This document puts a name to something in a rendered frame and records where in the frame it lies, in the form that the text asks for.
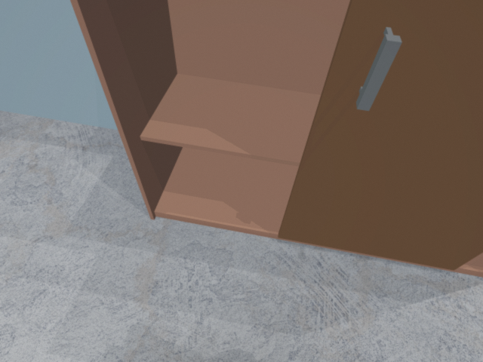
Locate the handle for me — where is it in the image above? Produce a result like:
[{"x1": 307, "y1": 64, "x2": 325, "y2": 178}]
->
[{"x1": 356, "y1": 27, "x2": 402, "y2": 111}]

